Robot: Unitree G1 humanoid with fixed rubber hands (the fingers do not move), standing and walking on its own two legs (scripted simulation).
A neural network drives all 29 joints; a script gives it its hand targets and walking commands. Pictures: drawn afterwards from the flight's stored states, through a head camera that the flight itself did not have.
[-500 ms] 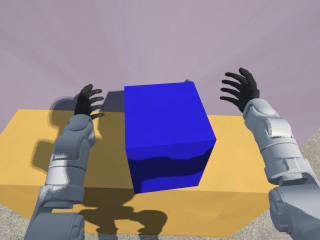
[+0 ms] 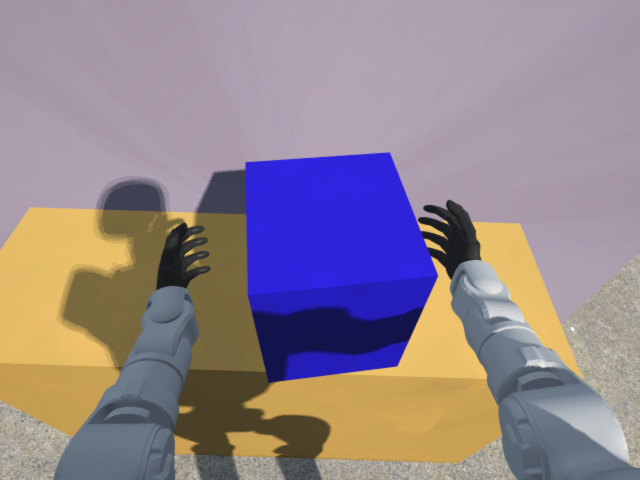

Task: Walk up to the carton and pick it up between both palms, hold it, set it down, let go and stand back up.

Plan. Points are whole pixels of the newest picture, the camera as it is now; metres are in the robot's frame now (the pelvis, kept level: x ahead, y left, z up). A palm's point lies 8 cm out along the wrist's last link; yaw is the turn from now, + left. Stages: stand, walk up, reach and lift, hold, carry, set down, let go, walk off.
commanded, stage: reach and lift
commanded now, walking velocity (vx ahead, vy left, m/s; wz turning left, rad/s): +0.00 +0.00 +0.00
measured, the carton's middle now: (326, 271) +0.42 +0.00 +0.01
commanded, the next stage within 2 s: none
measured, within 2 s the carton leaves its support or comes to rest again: leaves its support in 1.98 s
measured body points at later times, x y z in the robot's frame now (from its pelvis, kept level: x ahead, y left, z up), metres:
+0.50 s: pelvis -0.01 -0.01 -0.02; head +0.07 -0.01 +0.43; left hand +0.39 +0.17 -0.01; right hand +0.41 -0.16 +0.01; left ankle +0.00 +0.13 -0.74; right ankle +0.01 -0.08 -0.74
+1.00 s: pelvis -0.01 -0.01 -0.01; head +0.07 -0.01 +0.43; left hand +0.39 +0.16 -0.01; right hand +0.41 -0.14 +0.01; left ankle +0.00 +0.13 -0.74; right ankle +0.01 -0.08 -0.74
